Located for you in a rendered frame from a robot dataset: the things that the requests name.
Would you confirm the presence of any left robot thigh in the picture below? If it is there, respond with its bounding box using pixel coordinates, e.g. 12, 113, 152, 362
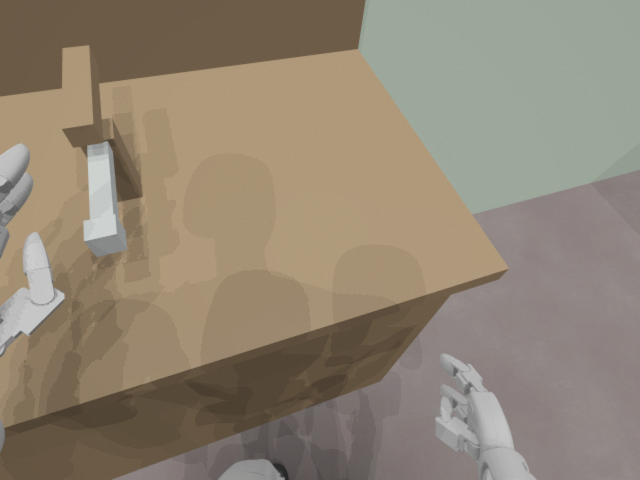
218, 460, 285, 480

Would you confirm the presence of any robot right forearm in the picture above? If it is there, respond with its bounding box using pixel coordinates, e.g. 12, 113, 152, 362
478, 447, 537, 480

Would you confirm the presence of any tap lever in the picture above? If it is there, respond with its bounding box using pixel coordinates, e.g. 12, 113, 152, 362
83, 141, 127, 257

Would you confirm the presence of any counter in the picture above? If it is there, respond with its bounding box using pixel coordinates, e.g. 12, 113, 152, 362
0, 0, 509, 480

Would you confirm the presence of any left robot hand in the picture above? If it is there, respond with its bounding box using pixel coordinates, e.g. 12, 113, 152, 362
0, 143, 65, 357

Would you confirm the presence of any right robot hand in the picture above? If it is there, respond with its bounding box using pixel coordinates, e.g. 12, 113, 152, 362
435, 353, 515, 465

